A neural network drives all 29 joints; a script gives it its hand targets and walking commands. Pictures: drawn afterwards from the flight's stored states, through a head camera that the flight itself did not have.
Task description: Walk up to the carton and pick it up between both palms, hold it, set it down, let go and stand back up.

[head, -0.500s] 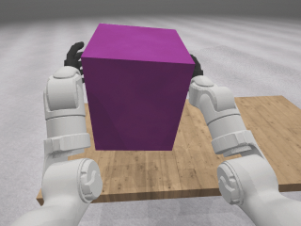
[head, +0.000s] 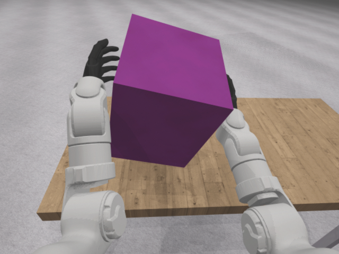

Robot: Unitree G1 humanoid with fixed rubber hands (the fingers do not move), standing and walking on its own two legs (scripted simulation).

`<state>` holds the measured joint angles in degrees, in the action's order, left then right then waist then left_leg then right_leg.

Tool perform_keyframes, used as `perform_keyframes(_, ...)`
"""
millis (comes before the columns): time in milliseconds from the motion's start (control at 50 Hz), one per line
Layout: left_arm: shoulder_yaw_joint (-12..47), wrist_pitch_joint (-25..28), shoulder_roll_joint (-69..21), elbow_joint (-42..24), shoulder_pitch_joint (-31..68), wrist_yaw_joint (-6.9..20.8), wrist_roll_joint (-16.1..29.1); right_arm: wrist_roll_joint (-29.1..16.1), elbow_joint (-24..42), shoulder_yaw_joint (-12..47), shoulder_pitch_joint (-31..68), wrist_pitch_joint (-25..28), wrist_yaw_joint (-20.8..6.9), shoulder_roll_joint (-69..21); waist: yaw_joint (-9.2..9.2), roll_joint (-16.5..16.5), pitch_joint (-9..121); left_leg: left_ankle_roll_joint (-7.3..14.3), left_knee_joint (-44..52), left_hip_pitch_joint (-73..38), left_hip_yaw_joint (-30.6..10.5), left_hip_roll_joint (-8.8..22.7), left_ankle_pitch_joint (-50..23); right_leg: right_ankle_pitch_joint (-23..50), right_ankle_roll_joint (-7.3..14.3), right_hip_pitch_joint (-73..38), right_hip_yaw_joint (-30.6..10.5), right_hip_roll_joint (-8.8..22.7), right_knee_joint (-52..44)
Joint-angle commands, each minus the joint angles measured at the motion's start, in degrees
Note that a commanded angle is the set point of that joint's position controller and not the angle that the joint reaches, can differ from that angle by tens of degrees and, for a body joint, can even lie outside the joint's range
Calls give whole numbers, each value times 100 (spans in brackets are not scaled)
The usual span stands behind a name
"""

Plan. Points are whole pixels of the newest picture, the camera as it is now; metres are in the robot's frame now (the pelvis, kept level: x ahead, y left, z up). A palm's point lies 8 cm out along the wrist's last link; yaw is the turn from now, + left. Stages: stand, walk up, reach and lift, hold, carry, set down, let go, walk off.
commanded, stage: set down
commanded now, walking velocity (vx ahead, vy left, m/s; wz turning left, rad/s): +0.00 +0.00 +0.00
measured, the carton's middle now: (161, 99) +0.41 -0.01 +0.21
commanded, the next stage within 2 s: none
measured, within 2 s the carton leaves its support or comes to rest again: neither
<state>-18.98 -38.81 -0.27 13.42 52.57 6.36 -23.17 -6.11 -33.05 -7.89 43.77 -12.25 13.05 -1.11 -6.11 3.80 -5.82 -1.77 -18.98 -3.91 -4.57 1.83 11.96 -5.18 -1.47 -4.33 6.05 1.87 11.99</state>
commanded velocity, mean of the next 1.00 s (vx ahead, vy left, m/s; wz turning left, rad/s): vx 0.00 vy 0.00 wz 0.00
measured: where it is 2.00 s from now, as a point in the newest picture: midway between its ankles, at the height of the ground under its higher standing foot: outside the picture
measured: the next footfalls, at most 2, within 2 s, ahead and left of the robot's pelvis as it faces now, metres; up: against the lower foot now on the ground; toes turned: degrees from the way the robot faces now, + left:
none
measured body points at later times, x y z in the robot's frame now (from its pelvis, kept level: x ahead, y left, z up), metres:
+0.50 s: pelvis +0.00 +0.01 +0.00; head -0.03 +0.04 +0.45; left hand +0.42 +0.10 +0.26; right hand +0.37 -0.19 +0.19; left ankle +0.00 +0.14 -0.75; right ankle +0.03 -0.14 -0.75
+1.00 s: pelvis +0.01 +0.01 +0.00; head -0.01 +0.04 +0.45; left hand +0.45 +0.08 +0.21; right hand +0.37 -0.21 +0.17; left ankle +0.00 +0.14 -0.75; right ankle +0.03 -0.14 -0.75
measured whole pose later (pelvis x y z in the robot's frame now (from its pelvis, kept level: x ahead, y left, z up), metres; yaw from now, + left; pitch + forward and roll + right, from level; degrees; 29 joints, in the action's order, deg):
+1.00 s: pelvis +0.01 +0.01 +0.00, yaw -3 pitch -9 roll -1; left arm -19.0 -27.0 -1.7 29.2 50.2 3.3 -20.8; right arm 0.7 -40.2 -16.1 41.3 -2.7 9.8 -2.2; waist -8.4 3.2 -5.8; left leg -0.9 -18.3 -2.7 -1.6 1.4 12.4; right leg -4.8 -2.3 -1.7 3.3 2.3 11.9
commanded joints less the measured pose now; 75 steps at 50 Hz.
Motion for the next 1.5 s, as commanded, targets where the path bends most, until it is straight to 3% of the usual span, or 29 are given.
perform_keyframes(0,2528,288,-2473,-755,2669,506,1112,-483,2657,1645,5221,1096,-667,-1162,-288,-740,3477,-259,-303,-556,777,-365,-3608,1337,-134,-1212,368,-723,321)
perform_keyframes(60,2689,269,-2531,-700,2501,448,1093,-519,2381,1769,4831,1064,-641,-1232,-381,-781,3009,-286,-272,-455,757,-337,-3262,1301,-87,-1220,300,-663,290)
perform_keyframes(120,2925,283,-2991,-878,2504,523,1115,-675,2650,2150,5015,1090,-744,-1743,-160,-809,3177,-284,-281,-439,797,-399,-3317,1559,-72,-1341,203,-640,305)
perform_keyframes(140,2934,239,-2970,-770,2424,506,1100,-623,2616,2158,5068,1047,-748,-1676,-213,-760,3255,-285,-303,-388,789,-407,-3256,1528,-88,-1322,210,-634,329)
perform_keyframes(240,2487,199,-2839,-424,2404,512,918,-526,2333,2057,4964,961,-849,-1772,-87,-492,2840,-77,-42,-74,877,-420,-2220,1137,-91,-1261,176,-546,292)
perform_keyframes(260,2281,159,-2719,-215,2243,558,824,-476,2258,2076,5005,889,-876,-1786,58,-403,2667,-14,76,140,896,-454,-1830,1123,-99,-1331,131,-505,268)
perform_keyframes(320,2035,161,-2729,147,2123,667,633,-240,1985,1745,4885,939,-936,-1743,-63,-269,2278,22,208,184,927,-432,-1503,894,-118,-1325,172,-494,256)
perform_keyframes(360,1853,214,-2632,277,2197,694,568,-126,1966,1630,5032,1006,-949,-1814,-23,-111,2292,118,284,334,967,-457,-1245,903,-138,-1398,201,-448,267)
perform_keyframes(400,1739,309,-2571,462,2263,697,632,-12,1768,1642,4903,1023,-969,-1777,37,-111,2203,122,302,391,935,-467,-1345,967,-132,-1399,208,-471,279)
perform_keyframes(420,1717,325,-2620,516,2289,729,613,88,1677,1438,4807,1046,-993,-1789,-84,-53,2262,115,307,318,969,-472,-1259,884,-142,-1318,221,-478,301)
perform_keyframes(480,1710,484,-2622,471,2382,720,630,198,1616,1320,4827,1184,-1023,-1909,-78,-325,2415,103,208,146,965,-437,-1666,955,-115,-1197,254,-443,269)
perform_keyframes(560,1710,608,-2627,705,2410,691,679,325,1502,1228,4775,1284,-1040,-1723,-160,-197,2360,67,258,210,949,-432,-1677,1057,-103,-1220,288,-505,227)
perform_keyframes(580,1854,710,-2736,617,2602,688,729,387,1348,1114,4714,1332,-1045,-1804,-256,-358,2437,-15,228,155,943,-416,-1711,895,-91,-1157,333,-508,203)
perform_keyframes(640,1875,888,-2802,741,2706,648,740,482,1174,988,4741,1402,-1094,-1912,-224,-463,2568,-44,148,-20,918,-398,-1862,788,-58,-979,320,-525,170)
perform_keyframes(680,1955,983,-2802,875,2782,636,824,569,1074,964,4629,1406,-1078,-1975,-333,-252,2606,-13,193,165,916,-445,-1591,949,-83,-1156,307,-480,193)
perform_keyframes(740,1848,1126,-2804,999,2751,627,797,634,1009,901,4566,1436,-1083,-2046,-299,-357,2663,15,325,410,961,-486,-1205,1179,-132,-1381,263,-379,264)
perform_keyframes(800,1826,1265,-2798,935,2910,602,817,511,1161,1199,4750,1499,-1081,-2196,-208,-241,2963,8,292,409,952,-520,-1501,1772,-161,-1650,192,-381,401)
perform_keyframes(840,1829,1318,-2852,1093,2872,580,789,544,1057,1086,4728,1545,-1099,-2174,-255,-403,3009,-73,227,162,922,-482,-1850,1687,-143,-1419,226,-448,367)
perform_keyframes(880,1719,1334,-2804,1407,2749,598,758,593,1004,978,4728,1527,-1127,-2058,-216,-335,2886,-50,270,230,957,-479,-1499,1359,-114,-1276,235,-439,258)
perform_keyframes(920,1877,1484,-2855,1107,3096,536,855,664,719,928,4552,1538,-1140,-2189,-286,-506,2981,-116,176,79,912,-452,-1888,1407,-100,-1084,259,-431,286)
perform_keyframes(960,1774,1536,-2875,1265,2899,521,807,585,802,1056,4509,1581,-1157,-2208,-195,-299,3087,-95,153,14,905,-450,-2040,1726,-94,-1213,212,-460,296)
perform_keyframes(1020,1545,1492,-2720,1518,2751,544,694,594,683,1076,4451,1543,-1140,-2134,-115,-342,2787,-80,234,285,994,-495,-1784,1803,-143,-1398,214,-413,379)
perform_keyframes(1180,1586,1804,-2815,1732,2864,552,753,865,675,914,4397,1644,-1147,-2302,-287,-218,3165,-58,196,143,889,-457,-1849,1816,-128,-1202,257,-420,345)
perform_keyframes(1260,1624,1900,-2807,1820,2990,566,812,926,551,707,4425,1661,-1151,-2277,-342,-444,3019,-63,301,309,921,-476,-1604,1701,-150,-1078,267,-398,324)
perform_keyframes(1280,1600,1970,-2786,1823,3049,545,845,897,677,854,4512,1696,-1149,-2384,-261,-329,3165,-34,282,342,915,-462,-1665,1825,-132,-1125,244,-398,348)
perform_keyframes(1340,1480,2084,-2707,2110,3122,592,791,1174,231,547,4297,1616,-1158,-2442,-364,-287,2889,-27,307,364,890,-436,-1500,1577,-125,-955,278,-378,347)
perform_keyframes(1360,1422,2105,-2774,2166,3266,601,735,1183,94,425,4143,1634,-1159,-2452,-413,-458,2890,-64,339,278,880,-428,-1457,1418,-109,-917,264,-402,264)
perform_keyframes(1440,1659,2258,-2926,2099,3179,538,910,1193,290,526,4207,1799,-1169,-2448,-431,-556,3465,-201,47,-117,832,-412,-2378,1932,-66,-805,305,-474,342)
perform_keyframes(1480,1585,2310,-2929,2190,3212,498,944,1245,345,608,4359,1789,-1173,-2495,-348,-415,3461,-216,65,43,867,-412,-2367,1983,-74,-854,307,-482,370)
